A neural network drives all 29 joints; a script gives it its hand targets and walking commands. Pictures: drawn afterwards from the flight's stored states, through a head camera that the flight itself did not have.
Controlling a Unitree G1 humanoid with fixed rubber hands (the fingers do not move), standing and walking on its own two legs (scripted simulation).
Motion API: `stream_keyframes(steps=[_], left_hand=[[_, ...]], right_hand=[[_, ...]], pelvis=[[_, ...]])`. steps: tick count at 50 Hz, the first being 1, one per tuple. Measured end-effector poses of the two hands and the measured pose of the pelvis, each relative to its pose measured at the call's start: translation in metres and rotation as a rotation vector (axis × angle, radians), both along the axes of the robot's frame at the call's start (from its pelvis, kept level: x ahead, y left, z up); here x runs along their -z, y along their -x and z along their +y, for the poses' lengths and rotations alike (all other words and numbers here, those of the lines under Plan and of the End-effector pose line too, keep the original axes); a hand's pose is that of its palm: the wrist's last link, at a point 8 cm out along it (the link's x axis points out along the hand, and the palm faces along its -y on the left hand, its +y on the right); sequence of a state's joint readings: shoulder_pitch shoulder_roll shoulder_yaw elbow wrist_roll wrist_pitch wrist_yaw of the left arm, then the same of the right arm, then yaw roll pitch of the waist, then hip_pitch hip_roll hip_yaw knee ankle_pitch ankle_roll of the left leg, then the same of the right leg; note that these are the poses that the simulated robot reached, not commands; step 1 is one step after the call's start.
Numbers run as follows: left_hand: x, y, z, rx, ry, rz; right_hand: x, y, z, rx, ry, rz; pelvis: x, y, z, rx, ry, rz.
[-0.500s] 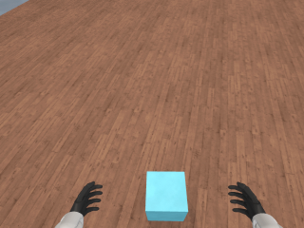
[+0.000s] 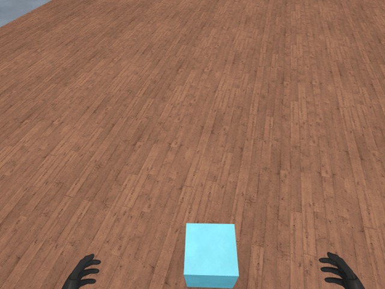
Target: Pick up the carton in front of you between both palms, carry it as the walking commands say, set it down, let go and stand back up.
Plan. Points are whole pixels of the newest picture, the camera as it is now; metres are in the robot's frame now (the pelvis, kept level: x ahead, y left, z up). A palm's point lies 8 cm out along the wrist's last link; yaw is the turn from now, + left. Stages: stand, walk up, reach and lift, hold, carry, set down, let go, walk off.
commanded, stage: stand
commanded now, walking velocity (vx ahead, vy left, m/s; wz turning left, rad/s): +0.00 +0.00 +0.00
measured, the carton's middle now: (210, 256) +0.35 -0.02 -0.65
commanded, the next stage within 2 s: none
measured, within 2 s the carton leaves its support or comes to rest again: neither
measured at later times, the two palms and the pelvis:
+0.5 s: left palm out of the picture +0.11 +0.30 -0.09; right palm out of the picture +0.11 -0.30 -0.09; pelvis +0.00 +0.00 +0.01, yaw +0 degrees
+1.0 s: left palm out of the picture +0.07 +0.31 -0.09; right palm out of the picture +0.08 -0.31 -0.09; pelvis -0.02 +0.00 +0.01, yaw +0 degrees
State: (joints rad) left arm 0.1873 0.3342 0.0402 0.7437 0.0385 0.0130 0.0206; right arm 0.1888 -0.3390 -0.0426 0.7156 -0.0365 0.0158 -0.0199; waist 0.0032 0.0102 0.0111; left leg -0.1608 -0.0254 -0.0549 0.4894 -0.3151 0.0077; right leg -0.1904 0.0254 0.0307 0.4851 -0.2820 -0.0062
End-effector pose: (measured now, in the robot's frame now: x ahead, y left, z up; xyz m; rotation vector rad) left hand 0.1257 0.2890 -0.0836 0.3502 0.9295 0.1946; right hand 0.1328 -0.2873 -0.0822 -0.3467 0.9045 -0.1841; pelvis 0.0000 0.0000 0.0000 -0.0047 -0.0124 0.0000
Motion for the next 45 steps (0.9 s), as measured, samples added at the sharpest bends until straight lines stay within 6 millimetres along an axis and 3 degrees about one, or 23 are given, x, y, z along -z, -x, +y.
stream_keyframes(steps=[16, 45], left_hand=[[0.005, 0.007, 0.003, -0.017, -0.002, 0.053], [0.009, 0.050, 0.015, -0.055, -0.012, 0.157]], right_hand=[[0.006, 0.010, -0.006, 0.006, 0.007, 0.064], [0.010, 0.046, -0.020, 0.026, 0.024, 0.157]], pelvis=[[-0.004, -0.002, -0.002, -0.005, -0.002, -0.015], [-0.009, 0.014, -0.003, -0.004, -0.004, -0.031]])
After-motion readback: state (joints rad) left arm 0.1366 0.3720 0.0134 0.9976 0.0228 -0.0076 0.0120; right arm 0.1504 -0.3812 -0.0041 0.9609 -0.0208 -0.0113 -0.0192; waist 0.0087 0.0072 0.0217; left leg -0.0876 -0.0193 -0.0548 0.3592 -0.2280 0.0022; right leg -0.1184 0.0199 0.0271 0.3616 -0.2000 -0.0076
